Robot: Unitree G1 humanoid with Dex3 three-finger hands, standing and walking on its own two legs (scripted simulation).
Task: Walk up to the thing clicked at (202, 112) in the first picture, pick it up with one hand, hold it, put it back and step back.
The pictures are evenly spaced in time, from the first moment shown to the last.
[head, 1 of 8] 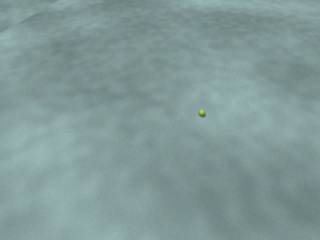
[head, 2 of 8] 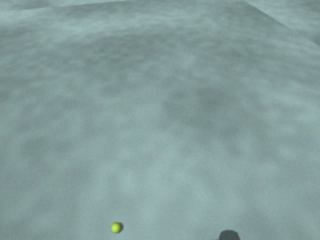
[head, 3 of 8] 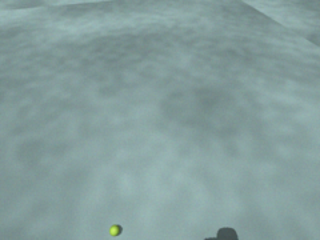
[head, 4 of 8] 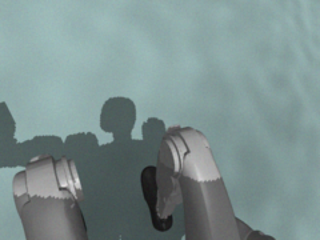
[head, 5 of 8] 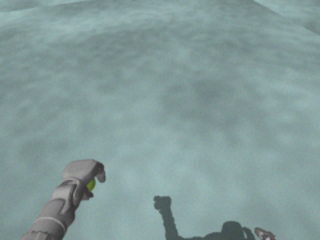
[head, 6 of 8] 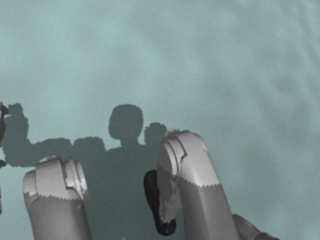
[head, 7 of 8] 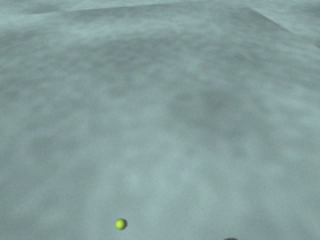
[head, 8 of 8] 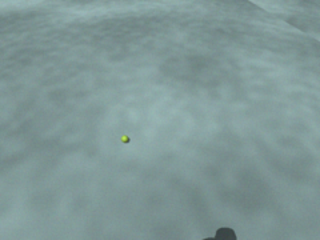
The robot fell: no
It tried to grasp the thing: yes
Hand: left
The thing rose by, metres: 0.68
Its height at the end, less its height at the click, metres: +0.00
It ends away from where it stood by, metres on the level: 0.01
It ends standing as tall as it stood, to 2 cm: yes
